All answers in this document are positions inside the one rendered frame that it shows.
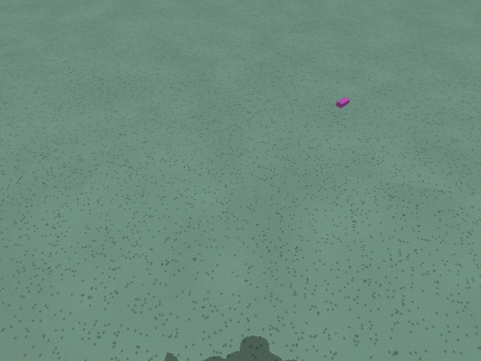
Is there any small box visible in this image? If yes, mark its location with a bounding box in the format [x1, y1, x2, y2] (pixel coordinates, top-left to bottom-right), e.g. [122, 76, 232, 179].
[336, 97, 349, 108]

